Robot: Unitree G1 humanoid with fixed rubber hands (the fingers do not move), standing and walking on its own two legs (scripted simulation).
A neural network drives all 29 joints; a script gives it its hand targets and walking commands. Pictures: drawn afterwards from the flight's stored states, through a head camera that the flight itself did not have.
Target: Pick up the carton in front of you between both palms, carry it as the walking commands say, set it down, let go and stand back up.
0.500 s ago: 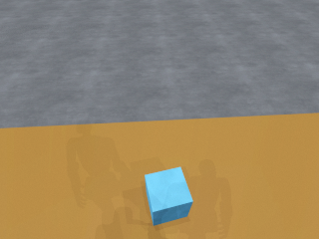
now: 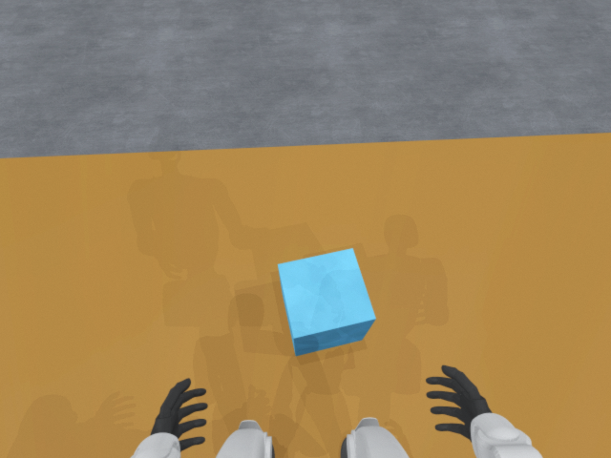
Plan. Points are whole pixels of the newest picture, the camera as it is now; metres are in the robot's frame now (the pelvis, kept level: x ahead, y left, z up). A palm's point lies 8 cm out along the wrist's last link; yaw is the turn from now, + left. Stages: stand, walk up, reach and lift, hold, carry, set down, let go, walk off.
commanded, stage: reach and lift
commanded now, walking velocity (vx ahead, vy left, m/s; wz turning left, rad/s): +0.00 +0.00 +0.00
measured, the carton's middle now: (322, 304) +0.49 -0.04 -0.59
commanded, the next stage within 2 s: none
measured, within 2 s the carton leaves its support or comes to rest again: neither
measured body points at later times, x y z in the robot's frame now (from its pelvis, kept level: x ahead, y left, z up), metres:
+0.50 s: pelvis -0.07 -0.02 -0.05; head +0.17 -0.04 +0.33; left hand +0.34 +0.16 -0.15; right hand +0.40 -0.22 -0.15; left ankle +0.02 +0.13 -0.68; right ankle +0.02 -0.12 -0.68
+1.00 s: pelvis -0.03 -0.02 -0.05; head +0.32 -0.04 +0.23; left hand +0.48 +0.16 -0.19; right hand +0.56 -0.22 -0.18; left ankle +0.02 +0.13 -0.68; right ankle +0.02 -0.12 -0.68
